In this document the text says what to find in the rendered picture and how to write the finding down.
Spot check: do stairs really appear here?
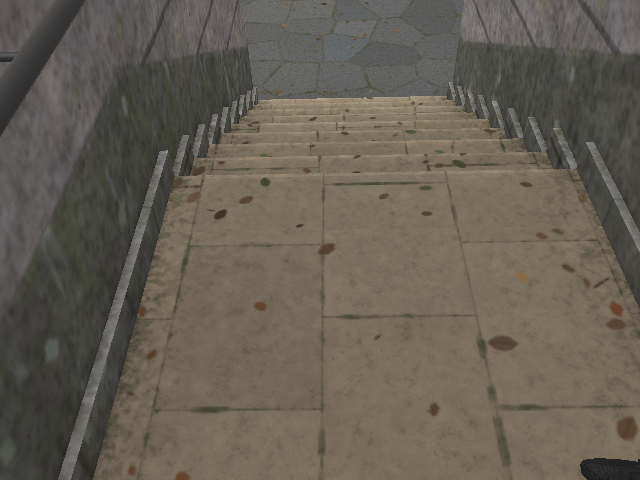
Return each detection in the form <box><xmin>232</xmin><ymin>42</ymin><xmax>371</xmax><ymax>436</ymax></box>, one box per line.
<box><xmin>190</xmin><ymin>96</ymin><xmax>553</xmax><ymax>176</ymax></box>

